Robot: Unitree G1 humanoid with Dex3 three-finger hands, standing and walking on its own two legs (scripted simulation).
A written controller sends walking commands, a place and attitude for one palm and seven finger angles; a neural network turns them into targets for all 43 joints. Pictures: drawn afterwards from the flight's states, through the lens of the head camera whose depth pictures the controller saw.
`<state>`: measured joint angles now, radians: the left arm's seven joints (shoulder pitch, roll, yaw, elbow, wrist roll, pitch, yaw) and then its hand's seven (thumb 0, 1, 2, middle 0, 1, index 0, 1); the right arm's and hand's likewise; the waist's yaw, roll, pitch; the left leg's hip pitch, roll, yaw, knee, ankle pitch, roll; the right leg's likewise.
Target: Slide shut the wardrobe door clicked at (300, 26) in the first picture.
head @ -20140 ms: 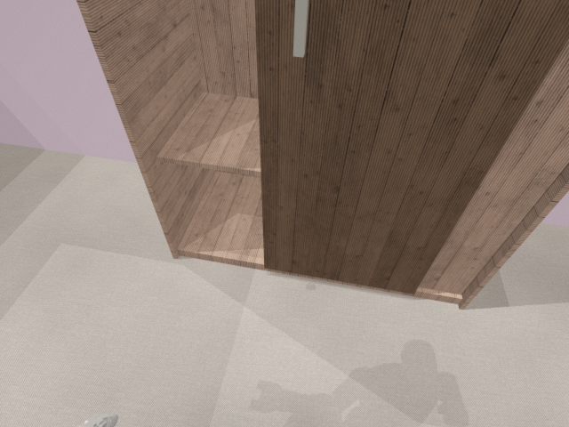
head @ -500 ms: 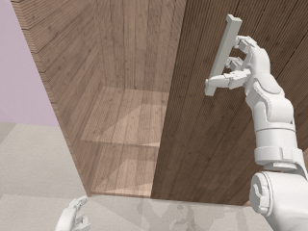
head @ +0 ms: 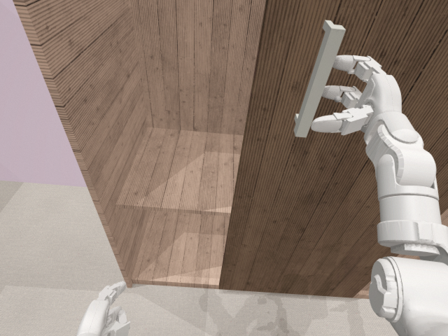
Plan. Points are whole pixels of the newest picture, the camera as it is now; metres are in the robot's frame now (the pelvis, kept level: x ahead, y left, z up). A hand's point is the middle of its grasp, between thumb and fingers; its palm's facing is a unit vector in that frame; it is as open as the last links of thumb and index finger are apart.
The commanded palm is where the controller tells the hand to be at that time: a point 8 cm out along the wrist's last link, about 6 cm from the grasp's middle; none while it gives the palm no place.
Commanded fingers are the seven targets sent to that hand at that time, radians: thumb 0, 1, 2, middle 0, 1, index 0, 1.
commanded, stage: slide the fingers in behind the handle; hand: right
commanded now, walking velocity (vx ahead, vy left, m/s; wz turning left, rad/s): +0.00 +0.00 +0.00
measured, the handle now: (313, 82) +0.48 -0.11 +0.27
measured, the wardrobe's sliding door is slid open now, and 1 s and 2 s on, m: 0.38 0.38 0.38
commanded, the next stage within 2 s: move the hooked fingers beside the handle in 0.36 s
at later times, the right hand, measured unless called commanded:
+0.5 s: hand (328, 95) +0.41 -0.12 +0.28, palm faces +0.00 +1.00 +0.01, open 14.3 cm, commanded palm +0.40 -0.17 +0.26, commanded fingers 0.00 0.50 -0.30 0.30 1.20 0.30 1.20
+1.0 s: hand (333, 95) +0.42 -0.13 +0.27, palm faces -0.01 +1.00 +0.00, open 14.0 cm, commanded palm +0.40 -0.19 +0.26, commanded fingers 0.00 0.50 -0.30 0.30 1.20 0.30 1.20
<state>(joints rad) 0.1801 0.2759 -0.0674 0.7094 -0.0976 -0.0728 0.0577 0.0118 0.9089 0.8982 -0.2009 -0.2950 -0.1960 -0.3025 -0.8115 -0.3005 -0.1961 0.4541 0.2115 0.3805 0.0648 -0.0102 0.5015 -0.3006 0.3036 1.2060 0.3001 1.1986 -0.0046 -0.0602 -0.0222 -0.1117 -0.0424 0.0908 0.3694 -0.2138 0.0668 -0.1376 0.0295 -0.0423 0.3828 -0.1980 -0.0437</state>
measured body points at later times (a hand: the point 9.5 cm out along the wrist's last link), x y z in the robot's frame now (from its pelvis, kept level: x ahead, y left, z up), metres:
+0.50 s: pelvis +0.00 -0.01 +0.00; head -0.03 +0.01 +0.45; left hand +0.17 +0.22 -0.10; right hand +0.41 -0.18 +0.28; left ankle +0.00 +0.07 -0.74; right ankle +0.01 -0.09 -0.74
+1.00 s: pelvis +0.01 -0.01 +0.00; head -0.02 +0.01 +0.45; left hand +0.16 +0.22 -0.10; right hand +0.42 -0.19 +0.27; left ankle +0.00 +0.07 -0.74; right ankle +0.01 -0.09 -0.74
